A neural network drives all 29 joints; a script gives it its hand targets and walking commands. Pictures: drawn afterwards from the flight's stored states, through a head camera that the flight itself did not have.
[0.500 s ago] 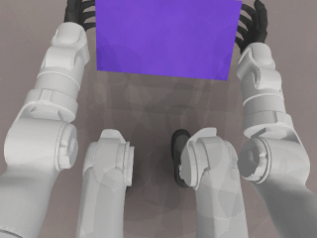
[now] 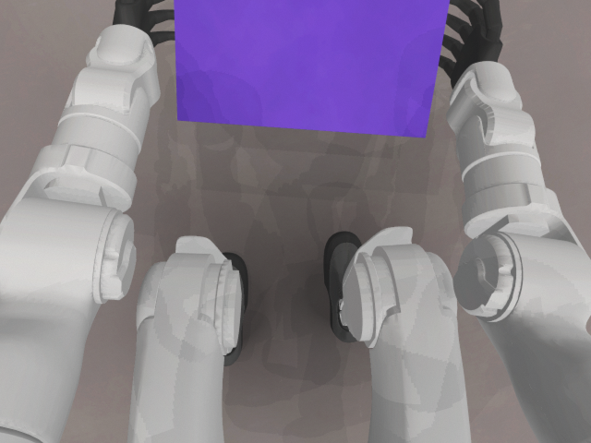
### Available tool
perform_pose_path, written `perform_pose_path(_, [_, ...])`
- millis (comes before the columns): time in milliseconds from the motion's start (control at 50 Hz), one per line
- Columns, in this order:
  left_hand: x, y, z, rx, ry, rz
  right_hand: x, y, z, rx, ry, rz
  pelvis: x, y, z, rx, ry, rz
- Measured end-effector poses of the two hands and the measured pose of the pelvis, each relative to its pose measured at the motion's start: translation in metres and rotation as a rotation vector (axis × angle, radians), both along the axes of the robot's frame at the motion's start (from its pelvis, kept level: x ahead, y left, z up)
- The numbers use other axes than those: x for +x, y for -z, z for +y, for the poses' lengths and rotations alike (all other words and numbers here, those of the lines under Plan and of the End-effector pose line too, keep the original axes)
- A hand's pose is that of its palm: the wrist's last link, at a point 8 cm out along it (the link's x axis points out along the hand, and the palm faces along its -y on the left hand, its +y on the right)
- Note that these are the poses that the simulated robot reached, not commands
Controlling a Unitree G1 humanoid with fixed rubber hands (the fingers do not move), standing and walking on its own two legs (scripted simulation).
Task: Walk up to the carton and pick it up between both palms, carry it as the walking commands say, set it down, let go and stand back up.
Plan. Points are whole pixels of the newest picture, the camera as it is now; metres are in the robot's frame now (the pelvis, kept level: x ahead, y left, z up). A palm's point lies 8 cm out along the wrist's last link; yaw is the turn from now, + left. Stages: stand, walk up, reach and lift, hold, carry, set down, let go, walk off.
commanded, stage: set down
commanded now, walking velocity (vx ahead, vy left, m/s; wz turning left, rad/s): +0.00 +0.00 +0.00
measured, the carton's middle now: (304, 65) +0.52 -0.04 -0.26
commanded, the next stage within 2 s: none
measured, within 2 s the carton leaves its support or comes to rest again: rests again in 0.60 s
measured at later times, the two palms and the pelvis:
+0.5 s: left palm (129, 39) +0.53 +0.16 -0.18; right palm (465, 64) +0.50 -0.21 -0.17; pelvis -0.01 -0.01 -0.01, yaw +0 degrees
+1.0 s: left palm (137, 38) +0.53 +0.15 -0.19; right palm (463, 68) +0.50 -0.22 -0.18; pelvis -0.01 -0.01 -0.02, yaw +0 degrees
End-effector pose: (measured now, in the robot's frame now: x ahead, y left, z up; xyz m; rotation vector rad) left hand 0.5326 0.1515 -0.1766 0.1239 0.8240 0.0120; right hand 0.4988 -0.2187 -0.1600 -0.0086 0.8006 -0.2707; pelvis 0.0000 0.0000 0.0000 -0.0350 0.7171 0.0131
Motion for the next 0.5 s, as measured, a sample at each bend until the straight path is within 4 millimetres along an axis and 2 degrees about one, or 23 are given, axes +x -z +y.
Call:
perform_pose_path(140, [0.002,0.003,-0.008,-0.011,-0.006,-0.010,-0.004,0.009,-0.009,-0.009,-0.012,0.019,0.003,0.002,-0.004,0.002,0.005,0.002])
perform_pose_path(360, [-0.009,0.000,0.013,0.001,-0.039,-0.029,0.010,0.001,0.011,0.009,-0.039,-0.012,-0.003,0.009,-0.009,0.008,0.007,-0.030])
perform_pose_path(500, [-0.005,0.003,0.009,-0.012,-0.008,-0.009,0.003,0.008,0.005,-0.004,-0.043,0.015,-0.006,0.009,-0.005,0.004,-0.004,-0.040])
